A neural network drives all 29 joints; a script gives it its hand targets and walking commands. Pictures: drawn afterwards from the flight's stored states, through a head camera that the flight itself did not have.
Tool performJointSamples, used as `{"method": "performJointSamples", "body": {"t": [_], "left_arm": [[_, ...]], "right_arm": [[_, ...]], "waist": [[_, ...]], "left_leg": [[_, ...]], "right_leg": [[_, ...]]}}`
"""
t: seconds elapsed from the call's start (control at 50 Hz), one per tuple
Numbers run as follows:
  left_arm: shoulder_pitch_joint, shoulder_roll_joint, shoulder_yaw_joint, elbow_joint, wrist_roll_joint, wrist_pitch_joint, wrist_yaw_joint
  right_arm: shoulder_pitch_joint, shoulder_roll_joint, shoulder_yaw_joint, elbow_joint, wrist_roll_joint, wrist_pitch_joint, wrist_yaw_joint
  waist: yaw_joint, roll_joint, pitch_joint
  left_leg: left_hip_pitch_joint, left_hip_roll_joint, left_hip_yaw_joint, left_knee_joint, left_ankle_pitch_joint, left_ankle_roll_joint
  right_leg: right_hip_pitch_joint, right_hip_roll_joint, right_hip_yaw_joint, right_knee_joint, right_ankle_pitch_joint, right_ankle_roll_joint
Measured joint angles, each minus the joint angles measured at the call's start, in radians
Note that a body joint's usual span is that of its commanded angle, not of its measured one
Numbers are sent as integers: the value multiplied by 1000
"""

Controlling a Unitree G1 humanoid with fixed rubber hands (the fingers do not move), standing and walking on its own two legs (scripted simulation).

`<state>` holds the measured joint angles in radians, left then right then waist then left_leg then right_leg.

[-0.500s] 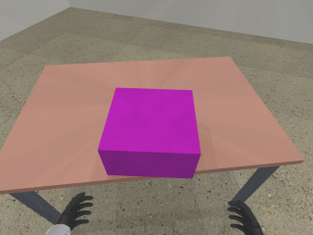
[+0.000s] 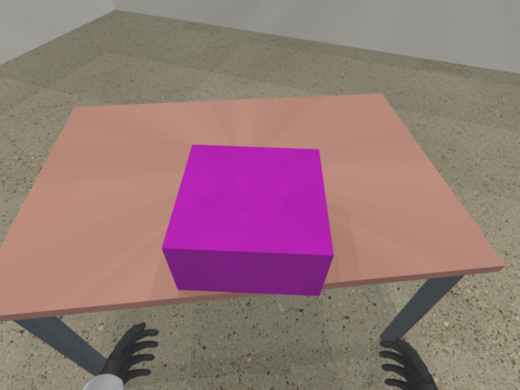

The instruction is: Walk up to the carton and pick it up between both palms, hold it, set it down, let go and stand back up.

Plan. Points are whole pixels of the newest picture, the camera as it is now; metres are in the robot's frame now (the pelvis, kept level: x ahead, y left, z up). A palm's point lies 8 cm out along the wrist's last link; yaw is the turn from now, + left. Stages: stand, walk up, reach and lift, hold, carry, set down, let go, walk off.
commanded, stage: stand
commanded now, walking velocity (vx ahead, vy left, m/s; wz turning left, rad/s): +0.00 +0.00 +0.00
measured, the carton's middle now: (252, 215) +0.48 +0.04 -0.06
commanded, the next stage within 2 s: none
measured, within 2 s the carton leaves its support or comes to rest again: neither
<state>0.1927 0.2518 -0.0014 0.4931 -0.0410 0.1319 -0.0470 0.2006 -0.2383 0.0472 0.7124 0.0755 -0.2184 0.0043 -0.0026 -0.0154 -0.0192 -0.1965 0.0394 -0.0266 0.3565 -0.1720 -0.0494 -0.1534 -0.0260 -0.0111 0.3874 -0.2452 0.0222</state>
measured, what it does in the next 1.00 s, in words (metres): stands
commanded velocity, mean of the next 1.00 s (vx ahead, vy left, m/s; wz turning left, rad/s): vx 0.00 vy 0.00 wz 0.00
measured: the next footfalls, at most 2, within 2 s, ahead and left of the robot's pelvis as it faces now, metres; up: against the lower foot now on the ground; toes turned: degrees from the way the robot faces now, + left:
none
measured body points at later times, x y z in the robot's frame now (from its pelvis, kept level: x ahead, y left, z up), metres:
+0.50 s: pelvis -0.01 +0.02 +0.00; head -0.02 +0.03 +0.45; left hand +0.10 +0.31 -0.12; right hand +0.10 -0.24 -0.11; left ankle +0.01 +0.15 -0.75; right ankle -0.03 -0.13 -0.74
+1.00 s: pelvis -0.02 +0.02 +0.00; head -0.03 +0.02 +0.45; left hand +0.06 +0.32 -0.13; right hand +0.07 -0.25 -0.13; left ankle +0.01 +0.15 -0.75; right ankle -0.03 -0.13 -0.75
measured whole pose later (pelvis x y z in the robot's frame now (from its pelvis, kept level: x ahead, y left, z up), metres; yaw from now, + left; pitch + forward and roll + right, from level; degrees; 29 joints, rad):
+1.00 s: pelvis -0.02 +0.02 +0.00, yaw +0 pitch -1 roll -1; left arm 0.19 0.37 0.00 0.99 0.00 -0.01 -0.02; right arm 0.20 -0.28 0.03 0.94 0.02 -0.01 0.01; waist 0.00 0.01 -0.02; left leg -0.24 0.05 -0.03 0.45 -0.19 -0.03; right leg -0.15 -0.02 -0.01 0.39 -0.22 0.02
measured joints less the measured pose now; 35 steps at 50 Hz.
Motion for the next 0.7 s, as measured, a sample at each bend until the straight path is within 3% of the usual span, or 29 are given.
{"method": "performJointSamples", "body": {"t": [0.04, 0.14, 0.22, 0.42, 0.7], "left_arm": [[0, -2, 0, 8, 9, -5, 1], [0, 27, 1, 102, 37, -90, 10], [0, 69, 1, 179, 40, -111, 13], [0, 119, 0, 333, 40, -123, 18], [0, 119, 0, 450, 40, -130, 21]], "right_arm": [[-2, -1, -1, 8, -7, 2, 2], [-2, -28, -13, 41, -48, 129, 1], [1, -34, -13, 74, -52, 177, 1], [1, -34, -13, 110, -54, 193, 1], [2, -37, -13, 178, -54, 201, 1]], "waist": [[0, 0, 0], [0, 17, 0], [0, 15, 0], [0, 0, 0], [0, 17, 0]], "left_leg": [[-1, 1, 0, 3, -1, 0], [-26, 7, 0, 61, -30, 7], [-38, 7, 0, 87, -42, 12], [-50, 6, 0, 111, -48, 21], [-48, 6, 0, 109, -36, 23]], "right_leg": [[0, 1, 0, 0, 0, 0], [0, 8, 0, 4, 1, 0], [0, 8, 0, 4, 3, 0], [0, 8, 0, 4, 10, 0], [0, 8, 0, 4, 20, 0]]}}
